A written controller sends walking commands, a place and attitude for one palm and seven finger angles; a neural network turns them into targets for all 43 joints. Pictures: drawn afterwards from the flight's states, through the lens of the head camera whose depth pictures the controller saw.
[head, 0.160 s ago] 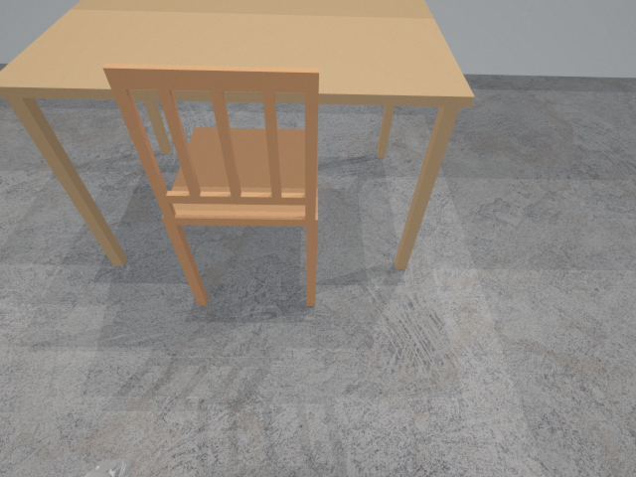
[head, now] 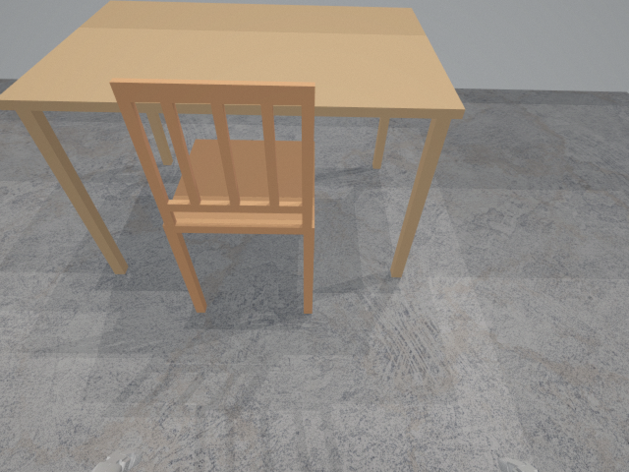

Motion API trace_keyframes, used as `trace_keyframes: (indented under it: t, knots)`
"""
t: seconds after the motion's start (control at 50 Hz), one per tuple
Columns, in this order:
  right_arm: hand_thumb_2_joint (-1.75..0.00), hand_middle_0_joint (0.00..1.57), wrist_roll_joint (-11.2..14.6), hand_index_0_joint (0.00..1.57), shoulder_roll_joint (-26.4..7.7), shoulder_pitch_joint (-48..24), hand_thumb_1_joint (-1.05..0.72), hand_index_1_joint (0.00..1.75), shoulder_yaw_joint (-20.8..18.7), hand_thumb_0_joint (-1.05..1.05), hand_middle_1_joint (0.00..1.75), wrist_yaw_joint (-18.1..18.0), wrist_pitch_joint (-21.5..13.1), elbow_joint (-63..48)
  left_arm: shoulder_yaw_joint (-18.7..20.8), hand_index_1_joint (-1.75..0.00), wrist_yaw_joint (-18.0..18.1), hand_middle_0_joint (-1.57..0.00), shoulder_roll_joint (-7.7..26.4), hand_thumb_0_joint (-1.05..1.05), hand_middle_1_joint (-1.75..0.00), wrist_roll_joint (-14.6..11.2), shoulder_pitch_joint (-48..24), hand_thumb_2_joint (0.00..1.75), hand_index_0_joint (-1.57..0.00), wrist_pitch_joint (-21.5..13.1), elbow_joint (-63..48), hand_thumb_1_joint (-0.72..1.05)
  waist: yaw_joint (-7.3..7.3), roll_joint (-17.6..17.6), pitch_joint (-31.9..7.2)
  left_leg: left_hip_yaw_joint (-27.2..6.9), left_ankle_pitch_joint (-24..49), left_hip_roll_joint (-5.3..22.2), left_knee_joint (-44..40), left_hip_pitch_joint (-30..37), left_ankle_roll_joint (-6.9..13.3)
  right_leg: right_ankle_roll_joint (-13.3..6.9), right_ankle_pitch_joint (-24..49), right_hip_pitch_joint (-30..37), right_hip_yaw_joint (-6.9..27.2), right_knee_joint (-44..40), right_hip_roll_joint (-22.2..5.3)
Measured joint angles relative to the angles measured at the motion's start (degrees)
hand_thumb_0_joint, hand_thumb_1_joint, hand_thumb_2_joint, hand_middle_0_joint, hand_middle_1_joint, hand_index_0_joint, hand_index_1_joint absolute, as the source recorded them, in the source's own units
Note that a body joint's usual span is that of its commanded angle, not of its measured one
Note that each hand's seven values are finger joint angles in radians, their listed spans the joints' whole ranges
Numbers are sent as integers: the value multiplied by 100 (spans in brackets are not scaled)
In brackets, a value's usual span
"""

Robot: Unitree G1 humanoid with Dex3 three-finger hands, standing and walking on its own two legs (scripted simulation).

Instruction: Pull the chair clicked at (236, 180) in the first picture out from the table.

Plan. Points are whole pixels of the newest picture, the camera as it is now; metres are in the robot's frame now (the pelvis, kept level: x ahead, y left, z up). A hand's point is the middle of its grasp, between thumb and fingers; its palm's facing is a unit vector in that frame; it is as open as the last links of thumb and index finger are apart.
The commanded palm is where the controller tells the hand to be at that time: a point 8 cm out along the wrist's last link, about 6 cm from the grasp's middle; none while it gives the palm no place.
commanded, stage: stand and wait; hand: left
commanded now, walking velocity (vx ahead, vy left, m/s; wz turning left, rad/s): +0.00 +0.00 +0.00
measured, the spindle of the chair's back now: (227, 158) +0.79 +0.26 -0.08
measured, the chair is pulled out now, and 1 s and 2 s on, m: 0.00 0.00 0.00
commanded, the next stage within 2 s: look at it before walking up in 0.72 s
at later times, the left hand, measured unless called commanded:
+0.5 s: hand out of the picture +0.03 +0.21 -0.15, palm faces -0.03 -0.95 -0.31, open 7.4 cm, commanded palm none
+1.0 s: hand out of the picture +0.04 +0.19 -0.15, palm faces -0.02 -0.95 -0.30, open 7.4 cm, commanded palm none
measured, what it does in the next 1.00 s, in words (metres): stands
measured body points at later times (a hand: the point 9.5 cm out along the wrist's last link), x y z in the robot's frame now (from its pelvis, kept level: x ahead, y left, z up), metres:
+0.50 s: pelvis -0.02 -0.02 +0.01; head -0.01 -0.02 +0.46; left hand +0.03 +0.26 -0.13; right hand +0.04 -0.31 -0.13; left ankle -0.03 +0.10 -0.74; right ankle -0.02 -0.15 -0.74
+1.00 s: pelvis -0.03 -0.03 +0.01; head -0.03 -0.03 +0.46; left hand +0.04 +0.24 -0.13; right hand +0.03 -0.31 -0.13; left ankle -0.03 +0.10 -0.74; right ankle -0.02 -0.15 -0.74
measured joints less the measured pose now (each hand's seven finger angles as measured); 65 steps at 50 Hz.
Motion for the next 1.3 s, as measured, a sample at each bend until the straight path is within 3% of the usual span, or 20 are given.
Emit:
trace_keyframes:
  t: [0.64,1.3]
  knots:
    - [-90,20,41,20,56,351,-90,30,33,1,30,12,63,834,-4,-30,-25,-21,-188,1,-30,-10,293,90,-21,-60,690,91,-27,42,134,-105,551,211,-615,136,-236,-209,511,121,-108,-559,206]
    - [-90,20,38,20,88,297,-90,30,6,0,30,-3,7,839,32,-30,-28,-21,-195,1,-30,2,278,90,-21,-108,711,91,-11,14,87,-67,597,267,-713,130,-274,-244,580,95,-69,-660,262]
